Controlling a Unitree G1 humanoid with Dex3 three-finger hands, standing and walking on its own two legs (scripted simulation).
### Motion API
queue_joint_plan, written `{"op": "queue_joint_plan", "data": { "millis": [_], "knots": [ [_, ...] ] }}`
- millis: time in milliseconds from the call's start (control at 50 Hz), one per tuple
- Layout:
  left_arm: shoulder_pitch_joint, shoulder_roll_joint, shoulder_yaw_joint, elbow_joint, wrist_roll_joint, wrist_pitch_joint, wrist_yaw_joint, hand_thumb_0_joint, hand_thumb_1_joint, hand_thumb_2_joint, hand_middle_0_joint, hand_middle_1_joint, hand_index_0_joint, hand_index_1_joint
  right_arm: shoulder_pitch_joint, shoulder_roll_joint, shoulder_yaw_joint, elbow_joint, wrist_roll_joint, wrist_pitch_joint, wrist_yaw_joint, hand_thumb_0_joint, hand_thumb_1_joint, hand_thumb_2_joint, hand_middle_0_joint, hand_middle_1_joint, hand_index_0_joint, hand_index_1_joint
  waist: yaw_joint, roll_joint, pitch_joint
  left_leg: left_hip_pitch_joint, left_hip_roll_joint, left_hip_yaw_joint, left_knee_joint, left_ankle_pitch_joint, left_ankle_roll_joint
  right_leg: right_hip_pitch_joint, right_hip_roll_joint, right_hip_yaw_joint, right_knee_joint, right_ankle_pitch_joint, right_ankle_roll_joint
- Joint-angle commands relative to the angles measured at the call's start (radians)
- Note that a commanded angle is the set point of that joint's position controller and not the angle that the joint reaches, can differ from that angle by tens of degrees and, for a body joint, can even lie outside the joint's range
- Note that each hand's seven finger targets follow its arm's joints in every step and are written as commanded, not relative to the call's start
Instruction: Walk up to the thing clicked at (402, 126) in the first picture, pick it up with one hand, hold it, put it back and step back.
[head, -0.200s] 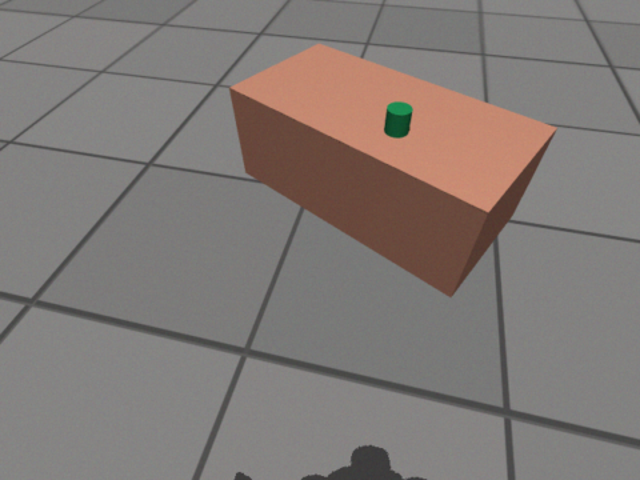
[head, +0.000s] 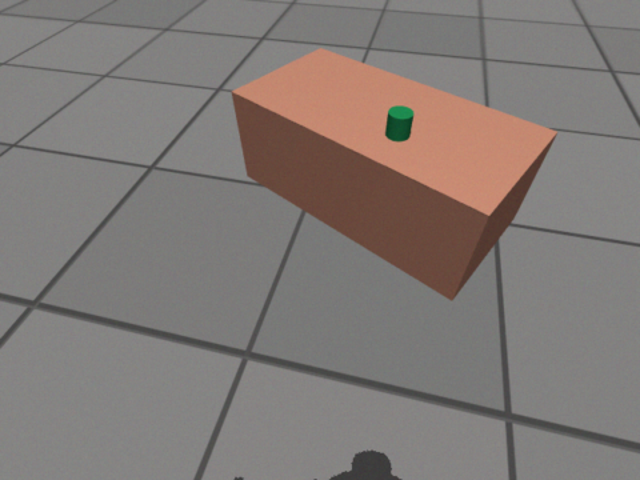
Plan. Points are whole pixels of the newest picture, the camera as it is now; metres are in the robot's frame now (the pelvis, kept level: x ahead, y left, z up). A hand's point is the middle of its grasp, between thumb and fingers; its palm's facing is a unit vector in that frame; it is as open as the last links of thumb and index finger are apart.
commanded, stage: stand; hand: left
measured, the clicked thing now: (399, 123) +1.29 -0.22 -0.29
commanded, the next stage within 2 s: walk up in 0.92 s
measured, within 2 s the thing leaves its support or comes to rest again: neither
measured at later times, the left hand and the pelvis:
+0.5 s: hand out of the picture +0.07 +0.25 -0.16, palm faces -0.02 -0.94 -0.34, open 7.4 cm; pelvis +0.00 +0.00 +0.00, yaw +0 degrees
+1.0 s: hand out of the picture +0.08 +0.26 -0.16, palm faces -0.06 -0.94 -0.34, open 7.4 cm; pelvis +0.01 +0.00 +0.00, yaw -4 degrees
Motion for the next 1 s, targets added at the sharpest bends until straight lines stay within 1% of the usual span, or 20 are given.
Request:
{"op": "queue_joint_plan", "data": {
  "millis": [0,40,100,220,320,360,460,560,600,620,640,660,760,820,880,900,920,940,960,980],
  "knots": [
    [-0.041,0.208,0.043,-0.059,0.006,-0.020,0.009,0.000,0.900,0.900,-0.200,-0.300,-0.200,-0.300,-0.046,-0.204,-0.045,-0.062,0.003,-0.025,-0.016,0.000,-0.900,-0.900,0.200,0.300,0.200,0.300,-0.002,-0.001,-0.052,-0.006,0.116,-0.099,-0.068,0.072,0.038,0.002,-0.118,0.096,-0.068,0.077,-0.027],
    [-0.049,0.217,0.046,-0.063,0.007,-0.019,0.010,0.000,0.900,0.900,-0.200,-0.300,-0.200,-0.300,-0.041,-0.204,-0.046,-0.064,0.002,-0.025,-0.016,0.000,-0.900,-0.900,0.200,0.300,0.200,0.300,-0.006,-0.011,-0.064,0.004,0.115,-0.097,-0.066,0.078,0.036,0.001,-0.119,0.098,-0.067,0.072,-0.029],
    [-0.045,0.212,0.045,-0.065,0.006,-0.021,0.009,0.000,0.900,0.900,-0.200,-0.300,-0.200,-0.300,-0.043,-0.210,-0.048,-0.062,0.001,-0.025,-0.017,0.000,-0.900,-0.900,0.200,0.300,0.200,0.300,-0.004,0.002,-0.081,0.005,0.114,-0.089,-0.057,0.099,0.038,0.020,-0.126,0.103,-0.067,0.112,-0.029],
    [-0.035,0.214,0.043,-0.060,0.005,-0.019,0.009,0.000,0.900,0.900,-0.200,-0.300,-0.200,-0.300,-0.034,-0.205,-0.046,-0.056,0.001,-0.024,-0.015,0.000,-0.900,-0.900,0.200,0.300,0.200,0.300,-0.004,0.007,-0.060,-0.015,0.111,-0.097,-0.076,0.052,0.035,0.007,-0.120,0.099,-0.070,0.057,-0.030],
    [-0.027,0.212,0.041,-0.060,0.004,-0.020,0.007,0.000,0.900,0.900,-0.200,-0.300,-0.200,-0.300,-0.032,-0.206,-0.045,-0.056,0.003,-0.027,-0.014,0.000,-0.900,-0.900,0.200,0.300,0.200,0.300,-0.003,0.006,-0.064,-0.011,0.110,-0.097,-0.071,0.081,0.036,0.016,-0.124,0.102,-0.067,0.093,-0.030],
    [-0.022,0.217,0.042,-0.060,0.003,-0.021,0.009,0.000,0.900,0.900,-0.200,-0.300,-0.200,-0.300,-0.030,-0.208,-0.046,-0.054,0.003,-0.026,-0.014,0.000,-0.900,-0.900,0.200,0.300,0.200,0.300,-0.002,-0.003,-0.063,-0.005,0.112,-0.099,-0.073,0.077,0.035,0.007,-0.122,0.098,-0.069,0.073,-0.028],
    [-0.015,0.211,0.040,-0.059,0.005,-0.020,0.010,0.000,0.900,0.900,-0.200,-0.300,-0.200,-0.300,-0.035,-0.212,-0.047,-0.057,0.004,-0.024,-0.015,0.000,-0.900,-0.900,0.200,0.300,0.200,0.300,-0.001,-0.005,-0.058,0.003,0.112,-0.101,-0.069,0.082,0.037,-0.005,-0.123,0.097,-0.074,0.072,-0.027],
    [-0.020,0.214,0.041,-0.058,0.005,-0.018,0.009,0.000,0.900,0.900,-0.200,-0.300,-0.200,-0.300,-0.022,-0.210,-0.043,-0.052,0.001,-0.023,-0.015,0.000,-0.900,-0.900,0.200,0.300,0.200,0.300,-0.004,0.001,-0.048,-0.025,0.110,-0.102,-0.085,0.038,0.034,0.005,-0.123,0.097,-0.075,0.045,-0.028],
    [-0.017,0.212,0.041,-0.060,0.005,-0.018,0.009,0.000,0.900,0.900,-0.200,-0.300,-0.200,-0.300,-0.031,-0.215,-0.045,-0.055,0.002,-0.023,-0.016,0.000,-0.900,-0.900,0.200,0.300,0.200,0.300,0.001,0.004,-0.060,-0.009,0.111,-0.102,-0.076,0.073,0.035,0.002,-0.122,0.097,-0.071,0.060,-0.030],
    [-0.012,0.207,0.039,-0.057,0.004,-0.019,0.009,0.000,0.900,0.900,-0.200,-0.300,-0.200,-0.300,-0.029,-0.215,-0.044,-0.054,0.003,-0.023,-0.015,0.000,-0.900,-0.900,0.200,0.300,0.200,0.300,-0.001,0.015,-0.044,-0.017,0.109,-0.099,-0.073,0.070,0.037,0.004,-0.124,0.098,-0.076,0.076,-0.028],
    [-0.012,0.212,0.041,-0.059,0.007,-0.019,0.009,0.000,0.900,0.900,-0.200,-0.300,-0.200,-0.300,-0.032,-0.211,-0.044,-0.055,0.003,-0.023,-0.016,0.000,-0.900,-0.900,0.200,0.300,0.200,0.300,0.000,0.001,-0.068,-0.007,0.113,-0.101,-0.067,0.079,0.038,0.018,-0.126,0.095,-0.070,0.086,-0.029],
    [-0.013,0.216,0.042,-0.055,0.005,-0.019,0.009,0.000,0.900,0.900,-0.200,-0.300,-0.200,-0.300,-0.019,-0.205,-0.041,-0.053,0.004,-0.023,-0.015,0.000,-0.900,-0.900,0.200,0.300,0.200,0.300,-0.004,-0.003,-0.052,-0.016,0.107,-0.099,-0.072,0.083,0.036,0.015,-0.127,0.098,-0.070,0.097,-0.028],
    [-0.010,0.212,0.041,-0.057,0.004,-0.018,0.009,0.000,0.900,0.900,-0.200,-0.300,-0.200,-0.300,-0.028,-0.215,-0.042,-0.054,0.004,-0.025,-0.016,0.000,-0.900,-0.900,0.200,0.300,0.200,0.300,0.000,0.006,-0.067,0.004,0.112,-0.100,-0.066,0.111,0.036,0.017,-0.126,0.094,-0.068,0.112,-0.028],
    [-0.016,0.215,0.041,-0.060,0.004,-0.021,0.011,0.000,0.900,0.900,-0.200,-0.300,-0.200,-0.300,-0.026,-0.213,-0.042,-0.056,0.005,-0.023,-0.016,0.000,-0.900,-0.900,0.200,0.300,0.200,0.300,-0.004,-0.009,-0.085,0.027,0.116,-0.097,-0.053,0.156,0.037,0.022,-0.128,0.092,-0.063,0.149,-0.028],
    [-0.016,0.217,0.042,-0.058,0.004,-0.021,0.011,0.000,0.900,0.900,-0.200,-0.300,-0.200,-0.300,-0.026,-0.210,-0.041,-0.055,0.004,-0.022,-0.017,0.000,-0.900,-0.900,0.200,0.300,0.200,0.300,-0.006,-0.011,-0.074,0.026,0.114,-0.096,-0.055,0.150,0.034,0.016,-0.128,0.091,-0.064,0.148,-0.027],
    [0.056,0.298,0.114,-0.152,0.021,-0.011,-0.023,0.000,0.900,0.900,-0.200,-0.300,-0.200,-0.300,-0.001,-0.328,-0.128,-0.162,-0.026,-0.046,-0.001,0.000,-0.900,-0.900,0.200,0.300,0.200,0.300,-0.029,-0.012,-0.121,0.178,0.079,-0.015,0.086,-0.306,0.081,-0.170,-0.067,0.174,0.011,-0.256,-0.069],
    [-0.001,0.281,0.112,-0.163,0.025,-0.007,-0.036,0.000,0.900,0.900,-0.200,-0.300,-0.200,-0.300,0.044,-0.325,-0.136,-0.149,-0.033,-0.051,0.005,0.000,-0.900,-0.900,0.200,0.300,0.200,0.300,-0.064,0.021,-0.051,0.241,0.115,-0.071,0.060,-0.447,0.109,-0.399,-0.070,0.175,0.052,-0.399,-0.066],
    [-0.081,0.249,0.106,-0.194,0.024,-0.003,-0.045,0.000,0.900,0.900,-0.200,-0.300,-0.200,-0.300,0.103,-0.339,-0.149,-0.141,-0.030,-0.053,0.007,0.000,-0.900,-0.900,0.200,0.300,0.200,0.300,-0.115,0.099,0.012,0.346,0.189,-0.153,-0.044,-0.551,0.150,-0.615,-0.028,0.082,0.157,-0.374,-0.035],
    [-0.138,0.225,0.106,-0.229,0.024,-0.003,-0.052,0.000,0.900,0.900,-0.200,-0.300,-0.200,-0.300,0.143,-0.361,-0.165,-0.148,-0.022,-0.055,0.004,0.000,-0.900,-0.900,0.200,0.300,0.200,0.300,-0.152,0.217,0.027,0.285,0.368,-0.313,-0.178,-0.576,0.218,-0.649,-0.005,0.018,0.439,-0.312,-0.031],
    [-0.129,0.239,0.105,-0.251,0.029,-0.008,-0.052,0.000,0.900,0.900,-0.200,-0.300,-0.200,-0.300,0.112,-0.371,-0.170,-0.181,-0.022,-0.059,0.005,0.000,-0.900,-0.900,0.200,0.300,0.200,0.300,-0.135,0.156,0.058,0.193,0.471,-0.359,-0.224,-0.476,0.265,-0.652,-0.074,0.048,0.529,-0.303,-0.021]
  ]
}}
